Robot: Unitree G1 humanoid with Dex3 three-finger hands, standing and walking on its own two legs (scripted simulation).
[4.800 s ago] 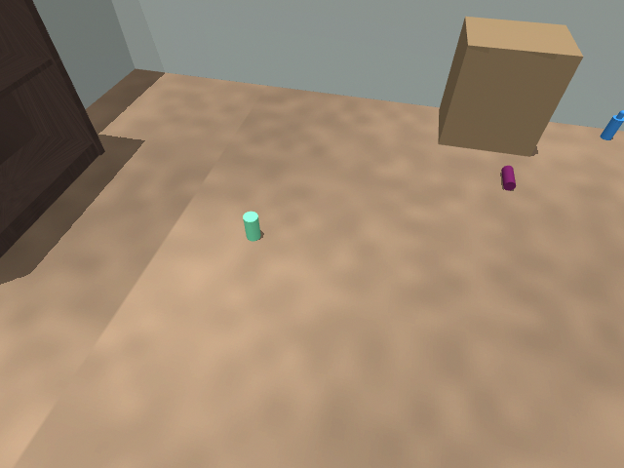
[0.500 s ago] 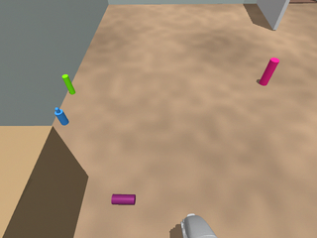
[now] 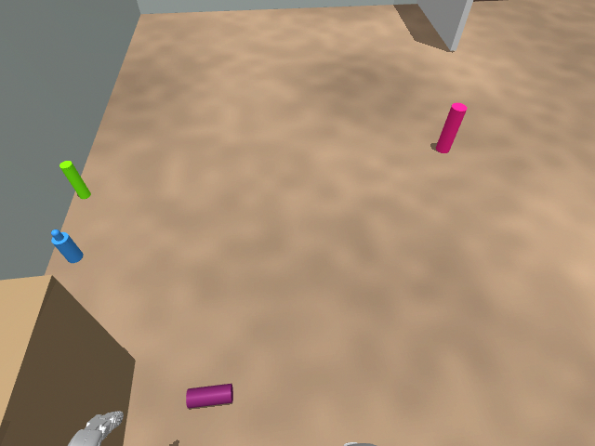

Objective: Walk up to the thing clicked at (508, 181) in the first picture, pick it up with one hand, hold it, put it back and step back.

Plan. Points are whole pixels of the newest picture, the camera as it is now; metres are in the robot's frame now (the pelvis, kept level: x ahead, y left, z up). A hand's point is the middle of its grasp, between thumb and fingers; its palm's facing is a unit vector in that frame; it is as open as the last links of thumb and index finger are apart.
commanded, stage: walk up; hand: left
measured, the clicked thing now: (210, 395) +0.39 +0.26 -0.72
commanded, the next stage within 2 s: stand in 1.52 s
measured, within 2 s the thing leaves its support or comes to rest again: neither
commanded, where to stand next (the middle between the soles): +0.03 -0.01 m, yaw +4 degrees
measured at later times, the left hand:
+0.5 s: hand out of the picture +0.09 +0.22 -0.13, palm faces +0.02 -0.94 -0.33, open 7.4 cm
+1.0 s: hand out of the picture +0.10 +0.25 -0.12, palm faces +0.04 -0.95 -0.32, open 7.3 cm
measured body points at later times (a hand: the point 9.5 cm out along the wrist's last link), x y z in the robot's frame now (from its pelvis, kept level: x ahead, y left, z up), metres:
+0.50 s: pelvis +0.00 -0.03 +0.02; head +0.03 -0.04 +0.47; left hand +0.09 +0.27 -0.11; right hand +0.08 -0.34 -0.11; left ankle +0.02 +0.14 -0.71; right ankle +0.03 -0.13 -0.71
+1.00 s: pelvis +0.00 -0.01 +0.03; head +0.03 +0.00 +0.48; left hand +0.10 +0.30 -0.10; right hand +0.09 -0.31 -0.10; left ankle +0.02 +0.14 -0.71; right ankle +0.03 -0.13 -0.71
